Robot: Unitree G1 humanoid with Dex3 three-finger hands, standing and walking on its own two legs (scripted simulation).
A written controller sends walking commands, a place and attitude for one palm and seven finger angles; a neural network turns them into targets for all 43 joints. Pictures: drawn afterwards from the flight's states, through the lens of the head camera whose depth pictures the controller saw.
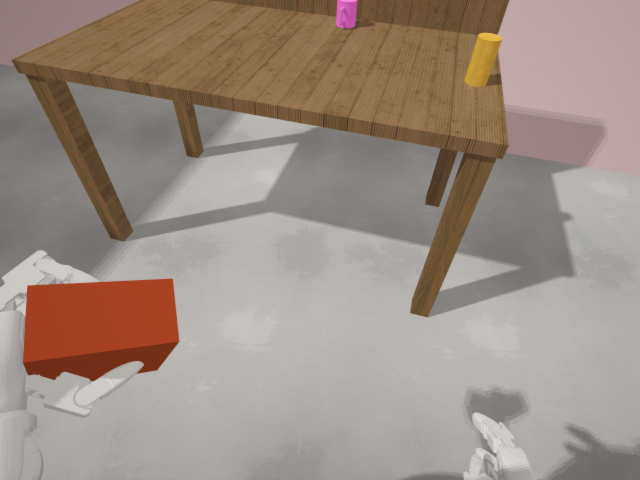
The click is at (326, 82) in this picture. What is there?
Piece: table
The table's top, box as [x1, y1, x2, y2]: [12, 0, 508, 158]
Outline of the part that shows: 12,59 17,71 22,73 498,158 503,157 508,145 498,53 485,86 474,87 466,84 463,80 477,35 357,19 354,27 341,28 335,25 335,17 326,15 210,0 139,0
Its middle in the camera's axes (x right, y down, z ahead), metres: -0.14 -0.61 +1.28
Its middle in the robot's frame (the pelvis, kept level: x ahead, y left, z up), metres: +1.36 +0.21 -0.03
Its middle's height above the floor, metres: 0.74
